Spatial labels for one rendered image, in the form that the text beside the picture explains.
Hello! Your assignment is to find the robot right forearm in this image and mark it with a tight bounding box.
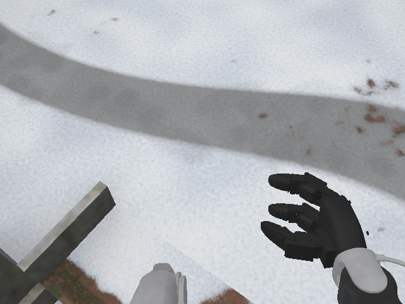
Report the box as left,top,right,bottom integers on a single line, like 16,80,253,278
332,248,402,304

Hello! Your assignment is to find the robot left thigh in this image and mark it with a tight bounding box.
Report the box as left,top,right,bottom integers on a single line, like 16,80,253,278
130,270,187,304

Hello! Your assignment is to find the robot left shin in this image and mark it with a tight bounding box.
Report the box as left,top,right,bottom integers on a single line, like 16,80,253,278
140,263,175,281

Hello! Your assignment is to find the robot right hand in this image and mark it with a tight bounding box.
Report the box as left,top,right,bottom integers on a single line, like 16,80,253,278
261,172,369,269

